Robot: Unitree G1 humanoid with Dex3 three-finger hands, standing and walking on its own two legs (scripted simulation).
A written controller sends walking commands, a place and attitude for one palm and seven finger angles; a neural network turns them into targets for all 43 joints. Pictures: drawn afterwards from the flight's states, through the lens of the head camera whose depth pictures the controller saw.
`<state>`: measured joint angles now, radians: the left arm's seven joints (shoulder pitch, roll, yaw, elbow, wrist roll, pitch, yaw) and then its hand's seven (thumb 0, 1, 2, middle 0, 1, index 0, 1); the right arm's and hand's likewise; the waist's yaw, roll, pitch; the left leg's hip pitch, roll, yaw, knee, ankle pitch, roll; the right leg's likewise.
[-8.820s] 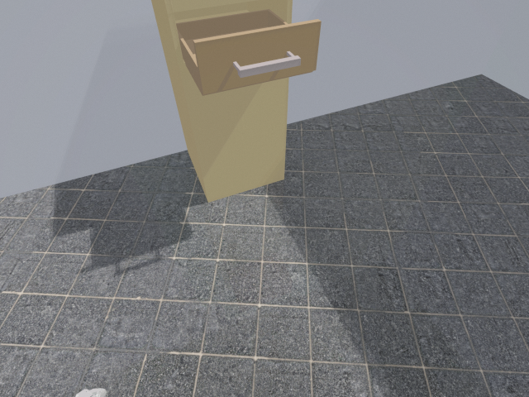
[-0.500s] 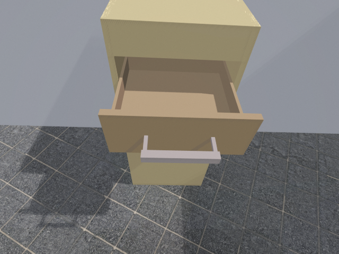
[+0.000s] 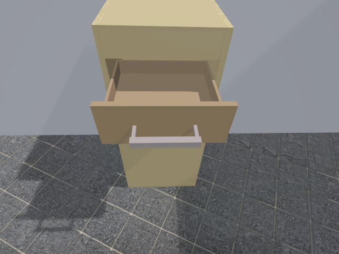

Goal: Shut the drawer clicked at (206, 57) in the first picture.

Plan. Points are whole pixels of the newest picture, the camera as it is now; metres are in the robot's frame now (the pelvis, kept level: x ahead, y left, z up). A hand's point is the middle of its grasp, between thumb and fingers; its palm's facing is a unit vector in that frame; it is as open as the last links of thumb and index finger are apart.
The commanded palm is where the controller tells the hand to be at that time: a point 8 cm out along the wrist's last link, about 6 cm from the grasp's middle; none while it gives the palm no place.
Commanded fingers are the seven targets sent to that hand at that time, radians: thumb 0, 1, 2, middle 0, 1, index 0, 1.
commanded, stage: come to a stop and stand still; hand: left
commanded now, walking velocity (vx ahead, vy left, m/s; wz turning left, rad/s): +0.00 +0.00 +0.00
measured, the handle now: (165, 135) +0.41 +0.04 +0.06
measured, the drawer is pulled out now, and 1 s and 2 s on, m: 0.25 0.25 0.25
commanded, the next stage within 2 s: look again from close up in 1.38 s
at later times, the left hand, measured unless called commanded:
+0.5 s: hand out of the picture -0.01 +0.20 -0.17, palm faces +0.00 -0.99 -0.17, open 7.4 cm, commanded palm none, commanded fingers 0.00 0.90 0.90 -0.20 -0.30 -0.20 -0.30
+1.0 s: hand out of the picture +0.01 +0.20 -0.17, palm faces -0.01 -0.99 -0.16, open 7.4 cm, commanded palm none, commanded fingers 0.00 0.90 0.90 -0.20 -0.30 -0.20 -0.30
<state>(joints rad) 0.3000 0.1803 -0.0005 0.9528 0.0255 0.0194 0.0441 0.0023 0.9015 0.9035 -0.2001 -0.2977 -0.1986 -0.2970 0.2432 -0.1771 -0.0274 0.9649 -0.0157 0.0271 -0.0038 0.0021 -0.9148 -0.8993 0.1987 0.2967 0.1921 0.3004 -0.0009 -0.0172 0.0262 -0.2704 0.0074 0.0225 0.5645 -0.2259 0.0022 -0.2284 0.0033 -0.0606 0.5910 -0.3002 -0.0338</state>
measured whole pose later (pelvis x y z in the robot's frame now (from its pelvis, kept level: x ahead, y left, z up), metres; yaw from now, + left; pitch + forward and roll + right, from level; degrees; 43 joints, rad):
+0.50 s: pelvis -0.01 +0.03 +0.01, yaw +0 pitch -1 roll -1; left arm 0.34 0.17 -0.01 1.03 0.02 0.01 0.04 0.00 0.90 0.90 -0.20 -0.30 -0.20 -0.30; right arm 0.36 -0.12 0.00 1.08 -0.01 0.01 -0.01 0.00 -0.91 -0.90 0.20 0.30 0.19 0.30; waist -0.02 -0.03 0.01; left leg -0.30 -0.02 0.03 0.47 -0.16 0.05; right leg -0.25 -0.01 -0.04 0.47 -0.21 0.00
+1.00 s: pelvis +0.03 +0.04 +0.01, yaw -1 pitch -1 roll +0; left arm 0.32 0.15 -0.03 1.10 0.02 -0.02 0.04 0.00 0.90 0.90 -0.20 -0.30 -0.20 -0.30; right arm 0.25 -0.16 0.01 1.11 0.00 -0.02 -0.02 0.01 -0.94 -0.90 0.20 0.30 0.19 0.30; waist 0.00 -0.03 0.02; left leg -0.21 -0.04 0.05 0.40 -0.18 0.06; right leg -0.17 -0.03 -0.02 0.41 -0.23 0.02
